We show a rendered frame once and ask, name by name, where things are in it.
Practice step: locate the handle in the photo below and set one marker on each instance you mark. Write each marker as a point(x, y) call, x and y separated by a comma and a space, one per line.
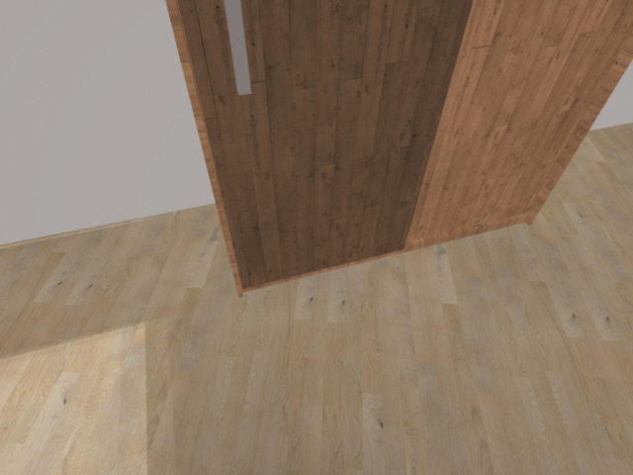
point(238, 46)

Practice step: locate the wardrobe door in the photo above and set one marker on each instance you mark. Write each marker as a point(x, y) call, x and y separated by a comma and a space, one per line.
point(323, 162)
point(525, 74)

